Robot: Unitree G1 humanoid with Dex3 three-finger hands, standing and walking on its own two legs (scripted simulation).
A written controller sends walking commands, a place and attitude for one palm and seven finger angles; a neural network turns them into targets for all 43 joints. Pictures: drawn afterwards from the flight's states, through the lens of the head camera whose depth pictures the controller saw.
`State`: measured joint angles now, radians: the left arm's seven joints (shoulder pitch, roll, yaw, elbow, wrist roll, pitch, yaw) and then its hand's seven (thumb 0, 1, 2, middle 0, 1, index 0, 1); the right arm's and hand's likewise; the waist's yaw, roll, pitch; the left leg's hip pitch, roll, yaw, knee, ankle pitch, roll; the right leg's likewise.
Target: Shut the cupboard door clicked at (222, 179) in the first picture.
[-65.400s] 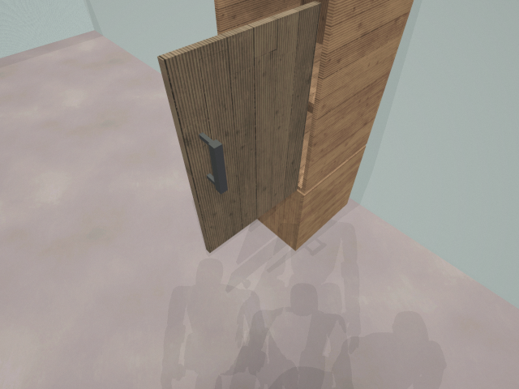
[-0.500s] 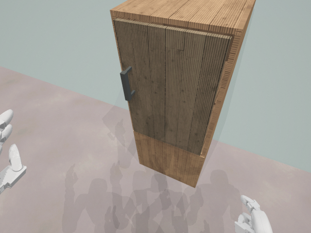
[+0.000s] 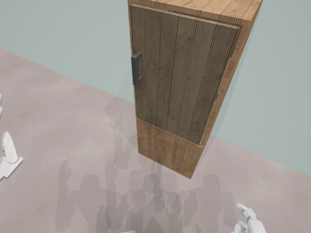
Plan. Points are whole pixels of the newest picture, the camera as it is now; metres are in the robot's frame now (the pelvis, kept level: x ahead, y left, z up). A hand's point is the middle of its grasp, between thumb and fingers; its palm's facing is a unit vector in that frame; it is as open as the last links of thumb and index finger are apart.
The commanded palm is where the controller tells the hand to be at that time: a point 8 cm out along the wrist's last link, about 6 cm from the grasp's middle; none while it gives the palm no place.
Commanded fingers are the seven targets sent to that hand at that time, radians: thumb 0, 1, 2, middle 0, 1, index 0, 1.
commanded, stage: step back with the hand held close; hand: left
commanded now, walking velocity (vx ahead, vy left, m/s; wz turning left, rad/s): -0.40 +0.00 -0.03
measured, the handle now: (137, 69) +0.73 +0.13 +0.03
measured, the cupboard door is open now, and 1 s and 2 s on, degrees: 0 0 0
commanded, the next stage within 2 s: stop stepping back and stand still in 0.66 s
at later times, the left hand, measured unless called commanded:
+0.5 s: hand out of the picture +0.13 +0.26 +0.18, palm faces +0.40 -0.82 -0.41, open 7.4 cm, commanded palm +0.07 +0.31 +0.19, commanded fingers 0.00 0.90 0.90 -0.20 -0.30 -0.20 -0.30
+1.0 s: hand out of the picture +0.05 +0.34 +0.19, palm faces +0.44 -0.83 -0.35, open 7.4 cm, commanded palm +0.02 +0.37 +0.19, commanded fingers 0.00 0.90 0.90 -0.20 -0.30 -0.20 -0.30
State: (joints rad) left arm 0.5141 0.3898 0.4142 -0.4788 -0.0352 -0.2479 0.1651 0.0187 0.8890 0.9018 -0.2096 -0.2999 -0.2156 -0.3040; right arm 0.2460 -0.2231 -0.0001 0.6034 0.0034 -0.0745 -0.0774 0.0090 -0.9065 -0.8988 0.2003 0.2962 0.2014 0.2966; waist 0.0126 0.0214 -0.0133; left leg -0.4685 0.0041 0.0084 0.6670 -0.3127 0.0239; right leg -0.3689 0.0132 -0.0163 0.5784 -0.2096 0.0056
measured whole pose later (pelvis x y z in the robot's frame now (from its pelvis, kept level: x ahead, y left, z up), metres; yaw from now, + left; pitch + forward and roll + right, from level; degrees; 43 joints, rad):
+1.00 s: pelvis -0.14 +0.08 -0.01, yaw -4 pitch -1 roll -5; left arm 0.53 0.44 0.43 -0.57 -0.06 -0.22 0.16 0.01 0.89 0.90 -0.21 -0.30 -0.22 -0.30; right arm 0.26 -0.19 0.02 0.65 -0.01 -0.09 -0.08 0.01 -0.91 -0.90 0.20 0.30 0.20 0.30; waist 0.05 -0.01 -0.08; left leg -0.47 0.01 -0.01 0.71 -0.26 0.01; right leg -0.27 -0.01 -0.04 0.66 -0.40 0.00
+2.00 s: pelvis -0.19 +0.15 +0.00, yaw -3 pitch +0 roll +1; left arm 0.24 0.21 0.03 0.54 0.02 0.06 0.01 0.01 0.91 0.90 -0.19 -0.30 -0.20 -0.30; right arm 0.15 -0.26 0.00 0.77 -0.02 0.01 0.00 0.01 -0.91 -0.90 0.20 0.30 0.20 0.30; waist -0.02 0.04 0.01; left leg -0.34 0.02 0.05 0.67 -0.33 -0.02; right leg -0.31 -0.03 -0.10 0.70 -0.39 -0.04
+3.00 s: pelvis -0.21 +0.16 +0.02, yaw -5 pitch -2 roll +0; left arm 0.35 0.10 0.01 1.16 0.01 0.00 0.03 0.01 0.91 0.90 -0.20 -0.30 -0.20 -0.30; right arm 0.36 -0.10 0.00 1.13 -0.01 0.01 -0.04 0.00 -0.91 -0.90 0.20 0.30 0.20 0.30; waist -0.01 0.00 0.01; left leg -0.19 0.02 0.09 0.42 -0.19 0.01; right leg -0.17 -0.01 -0.07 0.42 -0.21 -0.02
